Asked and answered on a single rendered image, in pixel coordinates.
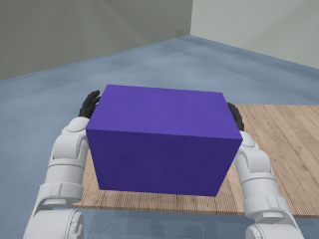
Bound right robot hand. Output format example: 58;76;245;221
227;103;244;131

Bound left robot forearm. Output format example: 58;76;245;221
23;117;90;239

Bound table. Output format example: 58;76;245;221
66;103;319;219

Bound carton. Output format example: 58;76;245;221
85;84;243;197

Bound right robot upper arm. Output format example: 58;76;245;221
245;223;303;239

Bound left robot upper arm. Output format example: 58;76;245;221
25;209;85;239

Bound left robot hand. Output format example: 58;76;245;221
79;90;101;119

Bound right robot forearm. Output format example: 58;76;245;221
233;130;305;239

